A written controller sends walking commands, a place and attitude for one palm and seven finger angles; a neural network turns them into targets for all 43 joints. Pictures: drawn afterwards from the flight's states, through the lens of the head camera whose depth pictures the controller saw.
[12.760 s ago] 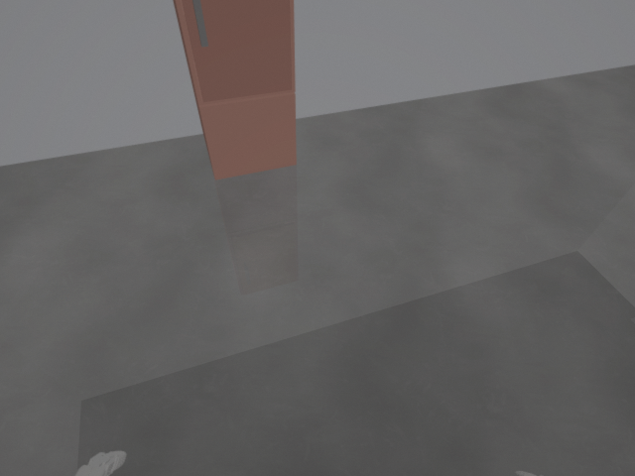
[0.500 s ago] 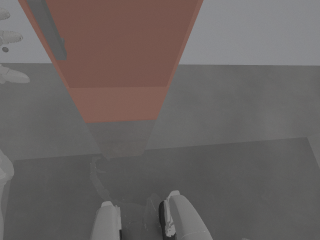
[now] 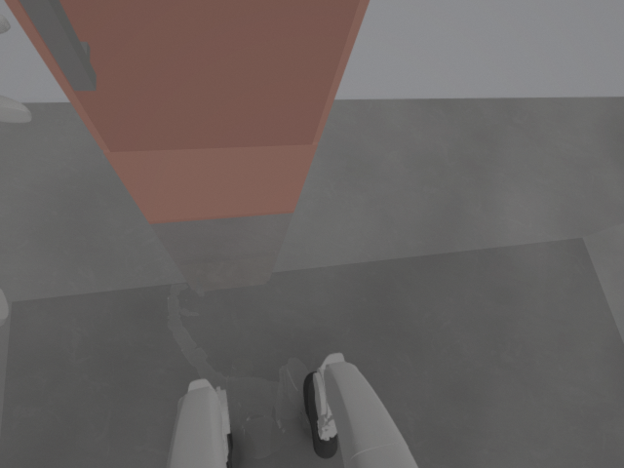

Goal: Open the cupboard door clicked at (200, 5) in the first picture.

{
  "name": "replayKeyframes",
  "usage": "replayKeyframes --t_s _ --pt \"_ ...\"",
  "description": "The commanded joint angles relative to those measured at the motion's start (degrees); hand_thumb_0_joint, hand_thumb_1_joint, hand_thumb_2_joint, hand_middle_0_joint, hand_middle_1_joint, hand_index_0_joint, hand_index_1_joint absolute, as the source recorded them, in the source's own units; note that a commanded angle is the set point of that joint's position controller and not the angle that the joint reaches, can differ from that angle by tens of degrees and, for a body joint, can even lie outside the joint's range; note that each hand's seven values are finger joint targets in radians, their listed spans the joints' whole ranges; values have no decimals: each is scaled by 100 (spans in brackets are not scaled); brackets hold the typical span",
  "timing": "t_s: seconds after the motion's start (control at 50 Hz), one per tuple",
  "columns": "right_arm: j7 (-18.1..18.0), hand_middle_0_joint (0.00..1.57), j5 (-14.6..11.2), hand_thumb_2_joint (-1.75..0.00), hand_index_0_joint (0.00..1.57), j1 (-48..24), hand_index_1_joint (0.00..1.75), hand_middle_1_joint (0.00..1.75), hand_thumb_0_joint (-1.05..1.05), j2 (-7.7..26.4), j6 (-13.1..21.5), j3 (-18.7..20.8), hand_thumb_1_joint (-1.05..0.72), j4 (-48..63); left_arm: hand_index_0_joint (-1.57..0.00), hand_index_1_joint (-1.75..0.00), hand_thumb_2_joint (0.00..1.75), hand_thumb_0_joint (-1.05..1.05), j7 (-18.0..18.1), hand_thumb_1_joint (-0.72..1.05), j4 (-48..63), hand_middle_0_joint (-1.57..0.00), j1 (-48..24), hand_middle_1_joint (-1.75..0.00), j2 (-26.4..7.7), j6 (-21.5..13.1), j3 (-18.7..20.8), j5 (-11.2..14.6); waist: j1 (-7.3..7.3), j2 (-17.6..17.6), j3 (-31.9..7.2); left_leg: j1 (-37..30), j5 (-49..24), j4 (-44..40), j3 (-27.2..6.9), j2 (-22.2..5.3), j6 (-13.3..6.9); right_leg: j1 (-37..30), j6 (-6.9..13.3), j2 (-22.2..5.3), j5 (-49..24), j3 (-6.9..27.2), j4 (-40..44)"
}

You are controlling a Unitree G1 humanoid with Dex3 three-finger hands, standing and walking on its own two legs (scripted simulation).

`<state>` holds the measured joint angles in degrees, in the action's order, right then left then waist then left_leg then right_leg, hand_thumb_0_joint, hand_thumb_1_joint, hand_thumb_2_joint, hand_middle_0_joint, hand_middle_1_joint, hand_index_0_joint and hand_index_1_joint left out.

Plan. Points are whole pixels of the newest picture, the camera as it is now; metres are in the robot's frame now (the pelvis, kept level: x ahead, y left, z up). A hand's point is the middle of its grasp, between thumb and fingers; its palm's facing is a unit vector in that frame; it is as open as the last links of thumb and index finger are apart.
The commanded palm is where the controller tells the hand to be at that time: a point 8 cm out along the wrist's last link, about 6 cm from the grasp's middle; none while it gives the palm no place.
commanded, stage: slide the fingers in behind the handle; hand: left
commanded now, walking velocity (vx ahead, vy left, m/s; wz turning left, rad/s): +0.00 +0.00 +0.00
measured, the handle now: (55, 11) +0.61 +0.21 +0.08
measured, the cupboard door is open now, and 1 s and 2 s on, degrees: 0 0 0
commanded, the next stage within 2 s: close the thumb around the handle in 1.44 s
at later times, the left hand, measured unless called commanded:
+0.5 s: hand (10, 53) +0.54 +0.24 +0.09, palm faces -0.01 -1.00 -0.02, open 14.0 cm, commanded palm +0.53 +0.26 +0.08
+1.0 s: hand (59, 55) +0.55 +0.20 +0.08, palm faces +0.02 -1.00 -0.02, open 14.0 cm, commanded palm +0.53 +0.23 +0.08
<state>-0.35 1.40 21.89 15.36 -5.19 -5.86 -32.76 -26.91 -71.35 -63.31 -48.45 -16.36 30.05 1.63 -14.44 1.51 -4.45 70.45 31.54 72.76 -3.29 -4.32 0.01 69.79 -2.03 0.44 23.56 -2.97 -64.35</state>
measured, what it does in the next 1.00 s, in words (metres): stands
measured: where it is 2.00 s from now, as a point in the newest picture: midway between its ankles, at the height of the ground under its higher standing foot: (273, 448)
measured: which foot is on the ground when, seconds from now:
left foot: down 0.00-1.00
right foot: down 0.00-1.00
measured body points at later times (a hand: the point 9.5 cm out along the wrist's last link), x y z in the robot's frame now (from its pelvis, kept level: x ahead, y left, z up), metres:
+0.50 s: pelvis +0.01 +0.00 +0.01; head +0.18 +0.03 +0.43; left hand +0.54 +0.29 +0.09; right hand +0.02 -0.26 -0.09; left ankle +0.01 +0.11 -0.63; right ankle +0.06 -0.15 -0.63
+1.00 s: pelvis +0.01 -0.01 +0.01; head +0.18 +0.01 +0.43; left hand +0.54 +0.25 +0.09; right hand +0.01 -0.27 -0.10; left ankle +0.01 +0.11 -0.63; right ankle +0.06 -0.15 -0.63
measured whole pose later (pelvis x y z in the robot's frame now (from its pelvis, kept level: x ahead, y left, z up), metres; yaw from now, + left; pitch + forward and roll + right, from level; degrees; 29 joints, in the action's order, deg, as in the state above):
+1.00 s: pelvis +0.01 -0.01 +0.01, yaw +1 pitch +27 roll -3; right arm 0.6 1.9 21.6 14.9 -4.5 -3.6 -33.6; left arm -17.2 -68.4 -58.4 -35.5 -20.8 26.9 2.8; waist -12.6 1.8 -5.1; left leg 65.2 31.1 69.5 -2.1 -4.2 0.9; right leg 66.3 -1.2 0.3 24.3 -1.8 -63.8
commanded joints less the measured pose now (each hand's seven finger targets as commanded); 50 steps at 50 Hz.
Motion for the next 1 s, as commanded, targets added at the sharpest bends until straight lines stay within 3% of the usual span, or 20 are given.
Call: replayKeyframes --t_s 0.0,0.08,0.14,0.2,0.24,0.3,0.34,0.36,0.46,0.5,0.52,0.56,0.6,0.64,0.66,0.74,0.76,0.84,0.9,0.98 --pt "-72 20 13 -90 20 1243 30 30 0 1248 48 498 -90 141 -30 -120 30 0 74 -50 1367 -30 -2092 -120 -1544 -324 225 176 58 1411 -3447 -2715 -2725 -909 -113 126 -155 -1600 300 264 -1351 -75 590" --pt "-49 20 21 -90 20 1258 30 30 0 1241 56 524 -90 106 -30 -120 30 0 157 -50 1528 -30 -2209 -120 -1424 -380 208 205 42 1504 -3438 -2836 -2769 -929 -122 125 -137 -1500 305 268 -1336 -83 598" --pt "-19 20 21 -90 20 1272 30 30 0 1227 47 538 -90 152 -30 -120 30 0 253 -50 1623 -30 -1939 -120 -1550 -436 374 176 176 1507 -3582 -2834 -2848 -955 -73 146 -140 -1762 321 277 -1478 -51 594" --pt "-11 20 24 -90 20 1246 30 30 0 1194 48 545 -90 131 -30 -120 30 0 334 -50 1585 -30 -1905 -120 -1386 -431 268 158 138 1380 -3343 -2672 -2742 -983 -29 149 -156 -1863 303 270 -1524 -31 644" --pt "7 20 22 -90 20 1258 30 30 0 1188 41 571 -90 120 -30 -120 30 0 333 -50 1681 -30 -1850 -120 -1157 -459 143 186 137 1557 -3445 -2986 -2965 -1006 -60 143 -122 -1722 321 273 -1574 -62 637" --pt "8 20 19 -90 20 1247 30 30 0 1178 44 590 -90 97 -30 -120 30 0 337 -50 1648 -30 -1798 -120 -938 -461 49 262 84 1289 -3316 -2872 -2916 -1018 -36 152 -140 -1840 302 275 -1656 -45 688" --pt "8 20 23 -90 20 1266 30 30 0 1174 38 622 -90 104 -30 -120 30 0 340 -50 1834 -30 -1743 -120 -884 -522 75 308 171 1463 -3527 -3146 -3201 -1042 -62 156 -104 -1859 324 272 -1785 -61 661" --pt "24 20 24 -90 20 1239 30 30 0 1142 50 636 -90 94 -30 -120 30 0 336 -50 1919 -30 -1787 -120 -605 -540 -117 323 142 1564 -3559 -3281 -3294 -1032 -64 163 -88 -1773 324 267 -1803 -70 671" --pt "34 20 21 -90 20 1205 30 30 0 1112 45 660 -90 58 -30 -120 30 0 484 -50 1710 -30 -1583 -120 -267 -541 -203 393 97 1100 -3167 -3070 -3058 -1091 -32 169 -109 -1817 303 275 -1743 -74 759" --pt "29 20 7 -90 20 1181 30 30 0 1088 48 655 -90 76 -30 -120 30 0 581 -50 1691 -30 -1656 -120 -281 -547 -208 348 151 1145 -3070 -2922 -2822 -1142 2 206 -109 -1915 310 260 -1637 -46 767" --pt "30 20 21 -90 20 1186 30 30 0 1075 67 661 -90 74 -30 -120 30 0 627 -50 1726 -30 -1787 -120 -127 -592 -309 340 89 1140 -3046 -2971 -2833 -1122 -5 209 -124 -1811 320 260 -1630 -48 758" --pt "18 20 34 -90 20 1166 30 30 0 1078 80 647 -90 40 -30 -120 30 0 736 -50 1592 -30 -1850 -120 -335 -653 -184 262 105 1051 -2960 -2785 -2672 -1100 14 212 -119 -1863 306 243 -1564 -19 744" --pt "22 20 44 -90 20 1141 30 30 0 1052 104 645 -90 60 -30 -120 30 0 826 -50 1677 -30 -1988 -120 -242 -746 -276 210 88 1113 -3065 -2808 -2635 -1101 18 233 -122 -1897 306 231 -1537 4 725" --pt "30 20 69 -90 20 1139 30 30 0 1045 124 664 -90 66 -30 -120 30 0 873 -50 1827 -30 -1942 -120 -288 -894 -200 184 198 1358 -3450 -3080 -2928 -1042 3 234 -80 -1920 332 225 -1694 12 638" --pt "31 20 72 -90 20 1117 30 30 0 1036 124 652 -90 39 -30 -120 30 0 891 -50 1766 -30 -2010 -120 -190 -906 -280 188 119 1286 -3371 -3059 -2938 -1023 7 223 -86 -1885 324 224 -1727 9 643" --pt "34 20 45 -90 20 1114 30 30 0 1045 97 649 -90 81 -30 -120 30 0 890 -50 1413 -30 -1696 -120 -147 -805 -228 213 163 900 -3307 -2614 -2643 -1036 84 256 -129 -2210 295 217 -1764 51 663" --pt "22 20 40 -90 20 1097 30 30 0 1046 97 642 -90 73 -30 -120 30 0 893 -50 1474 -30 -1889 -120 -179 -770 -264 196 115 943 -3241 -2544 -2573 -1041 89 252 -143 -2202 286 205 -1760 64 666" --pt "8 20 34 -90 20 1114 30 30 0 1041 100 639 -90 122 -30 -120 30 0 936 -50 1539 -30 -1872 -120 -339 -740 -149 167 195 941 -3387 -2445 -2476 -1048 123 276 -151 -2373 290 205 -1781 104 657" --pt "4 20 38 -90 20 1113 30 30 0 1028 137 641 -90 108 -30 -120 30 0 976 -50 1579 -30 -1992 -120 -314 -802 -128 212 131 733 -3323 -2216 -2264 -1026 160 281 -184 -2480 260 211 -1709 147 708" --pt "9 20 55 -90 20 1150 30 30 0 1012 178 656 -90 47 -30 -120 30 0 983 -50 1712 -30 -2092 -120 -195 -898 -241 180 159 1072 -3544 -2470 -2399 -1010 140 284 -153 -2368 286 202 -1742 134 652"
